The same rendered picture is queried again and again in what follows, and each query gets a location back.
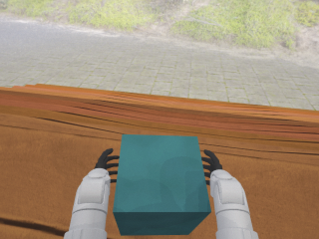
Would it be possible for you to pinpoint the right robot hand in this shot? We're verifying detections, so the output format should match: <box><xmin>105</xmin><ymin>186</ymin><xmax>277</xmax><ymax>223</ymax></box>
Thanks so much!
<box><xmin>201</xmin><ymin>149</ymin><xmax>222</xmax><ymax>185</ymax></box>

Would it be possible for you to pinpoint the robot right forearm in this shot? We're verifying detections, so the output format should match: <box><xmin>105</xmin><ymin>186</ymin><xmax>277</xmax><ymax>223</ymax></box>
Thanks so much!
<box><xmin>209</xmin><ymin>169</ymin><xmax>259</xmax><ymax>239</ymax></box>

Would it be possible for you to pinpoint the left robot hand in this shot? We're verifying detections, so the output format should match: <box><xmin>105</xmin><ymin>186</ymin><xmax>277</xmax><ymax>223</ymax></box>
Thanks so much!
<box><xmin>95</xmin><ymin>148</ymin><xmax>120</xmax><ymax>183</ymax></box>

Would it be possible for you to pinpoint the robot left forearm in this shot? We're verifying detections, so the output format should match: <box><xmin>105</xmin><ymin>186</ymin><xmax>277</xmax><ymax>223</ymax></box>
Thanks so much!
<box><xmin>64</xmin><ymin>168</ymin><xmax>111</xmax><ymax>239</ymax></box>

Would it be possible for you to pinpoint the carton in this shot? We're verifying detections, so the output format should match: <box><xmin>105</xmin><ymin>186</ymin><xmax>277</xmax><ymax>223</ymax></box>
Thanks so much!
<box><xmin>113</xmin><ymin>134</ymin><xmax>211</xmax><ymax>236</ymax></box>

